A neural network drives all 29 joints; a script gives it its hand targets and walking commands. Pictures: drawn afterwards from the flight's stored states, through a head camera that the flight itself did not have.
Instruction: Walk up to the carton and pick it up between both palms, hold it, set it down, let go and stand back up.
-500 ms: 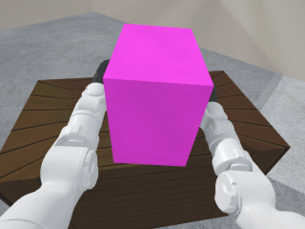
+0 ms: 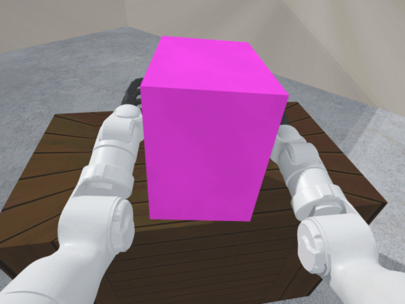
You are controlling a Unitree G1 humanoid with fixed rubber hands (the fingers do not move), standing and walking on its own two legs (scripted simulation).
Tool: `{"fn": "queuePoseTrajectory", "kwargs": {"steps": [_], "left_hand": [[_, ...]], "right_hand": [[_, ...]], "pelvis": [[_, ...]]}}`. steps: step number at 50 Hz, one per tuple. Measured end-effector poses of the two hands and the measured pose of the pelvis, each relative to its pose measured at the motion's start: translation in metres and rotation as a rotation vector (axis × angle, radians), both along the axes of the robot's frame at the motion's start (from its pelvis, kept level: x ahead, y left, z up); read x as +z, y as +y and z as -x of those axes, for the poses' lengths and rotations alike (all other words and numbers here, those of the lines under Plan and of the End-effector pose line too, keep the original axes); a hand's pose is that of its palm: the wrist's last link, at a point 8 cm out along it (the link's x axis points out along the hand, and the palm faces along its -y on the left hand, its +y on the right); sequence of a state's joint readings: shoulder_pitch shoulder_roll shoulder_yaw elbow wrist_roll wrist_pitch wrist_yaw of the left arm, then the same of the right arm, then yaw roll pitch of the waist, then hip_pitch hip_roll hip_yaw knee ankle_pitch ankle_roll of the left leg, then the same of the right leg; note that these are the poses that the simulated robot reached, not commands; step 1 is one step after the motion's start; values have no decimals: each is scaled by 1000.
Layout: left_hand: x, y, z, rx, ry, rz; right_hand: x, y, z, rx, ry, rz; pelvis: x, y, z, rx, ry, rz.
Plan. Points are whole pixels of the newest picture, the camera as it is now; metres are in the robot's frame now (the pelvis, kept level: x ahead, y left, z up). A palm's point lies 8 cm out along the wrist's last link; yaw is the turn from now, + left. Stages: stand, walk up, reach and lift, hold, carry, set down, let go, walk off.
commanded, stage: reach and lift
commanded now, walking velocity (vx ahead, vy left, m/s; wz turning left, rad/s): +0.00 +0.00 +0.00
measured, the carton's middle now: (203, 122) +0.45 -0.01 +0.17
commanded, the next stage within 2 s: hold in 1.22 s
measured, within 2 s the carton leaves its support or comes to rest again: neither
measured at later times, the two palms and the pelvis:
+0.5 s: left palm (130, 108) +0.40 +0.13 +0.23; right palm (286, 114) +0.38 -0.17 +0.23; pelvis -0.01 +0.00 +0.00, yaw +0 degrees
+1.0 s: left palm (129, 101) +0.40 +0.13 +0.25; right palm (289, 106) +0.38 -0.17 +0.25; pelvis -0.01 +0.00 +0.00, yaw +0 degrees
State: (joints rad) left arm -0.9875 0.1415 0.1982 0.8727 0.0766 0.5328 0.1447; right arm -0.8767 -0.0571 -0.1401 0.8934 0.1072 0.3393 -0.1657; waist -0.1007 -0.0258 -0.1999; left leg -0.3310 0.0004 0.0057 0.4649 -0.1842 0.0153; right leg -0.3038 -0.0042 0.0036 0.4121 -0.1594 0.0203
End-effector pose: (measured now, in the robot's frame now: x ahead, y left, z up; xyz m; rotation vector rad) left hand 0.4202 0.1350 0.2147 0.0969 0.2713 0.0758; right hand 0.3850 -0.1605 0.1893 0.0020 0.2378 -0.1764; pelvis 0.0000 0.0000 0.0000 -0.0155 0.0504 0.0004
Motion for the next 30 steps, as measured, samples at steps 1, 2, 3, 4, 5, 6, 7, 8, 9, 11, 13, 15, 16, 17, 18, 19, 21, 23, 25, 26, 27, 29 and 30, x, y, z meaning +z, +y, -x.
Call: {"fn": "queuePoseTrajectory", "kwargs": {"steps": [1,2,3,4,5,6,7,8,9,11,13,15,16,17,18,19,21,23,25,26,27,29,30], "left_hand": [[0,0,1,2,6,-1],[1,1,3,4,10,-1],[2,1,4,6,13,-2],[3,2,5,9,15,-2],[4,2,6,11,17,-2],[5,2,7,13,17,-3],[6,2,8,14,17,-3],[7,3,9,15,17,-3],[7,2,10,15,20,-4],[7,2,12,15,27,-4],[7,2,13,15,33,-4],[9,1,15,18,33,-5],[11,1,15,19,31,-7],[12,0,15,19,29,-8],[13,0,15,20,28,-10],[15,-1,15,20,26,-11],[17,-1,16,21,23,-16],[19,-3,15,21,23,-20],[20,-4,15,21,26,-25],[21,-4,15,21,27,-27],[21,-5,15,21,29,-29],[22,-6,15,21,32,-32],[22,-6,15,21,34,-34]], "right_hand": [[1,0,1,3,6,2],[2,1,1,6,11,5],[4,1,2,9,15,7],[5,1,2,12,17,8],[7,1,2,14,19,10],[9,1,3,16,19,10],[12,1,3,17,18,9],[14,1,4,18,19,9],[16,1,4,18,21,11],[21,0,4,20,28,14],[24,-1,5,21,35,15],[28,-2,5,24,36,14],[30,-2,5,25,33,12],[32,-2,4,26,31,12],[33,-3,4,26,30,12],[35,-3,4,27,29,11],[37,-4,3,29,26,8],[39,-5,3,30,26,4],[40,-7,3,30,29,2],[40,-7,2,31,30,0],[40,-8,2,31,32,-1],[40,-8,2,32,36,-2],[39,-9,2,33,37,1]], "pelvis": [[0,0,0,0,-2,0],[0,0,1,0,-4,0],[0,0,1,0,-6,0],[0,0,2,0,-7,0],[0,0,2,0,-8,0],[0,0,3,0,-9,0],[0,0,3,0,-10,0],[0,0,4,0,-11,0],[0,0,5,0,-12,0],[0,0,6,0,-13,0],[0,0,6,0,-14,0],[0,0,7,0,-14,0],[0,0,7,0,-15,0],[0,0,7,0,-15,0],[0,0,7,0,-15,0],[0,0,7,0,-15,0],[0,0,7,0,-15,0],[0,0,7,0,-14,0],[0,0,6,0,-14,0],[0,0,6,0,-14,0],[0,0,6,0,-14,0],[0,0,6,0,-13,0],[0,0,6,0,-13,0]]}}
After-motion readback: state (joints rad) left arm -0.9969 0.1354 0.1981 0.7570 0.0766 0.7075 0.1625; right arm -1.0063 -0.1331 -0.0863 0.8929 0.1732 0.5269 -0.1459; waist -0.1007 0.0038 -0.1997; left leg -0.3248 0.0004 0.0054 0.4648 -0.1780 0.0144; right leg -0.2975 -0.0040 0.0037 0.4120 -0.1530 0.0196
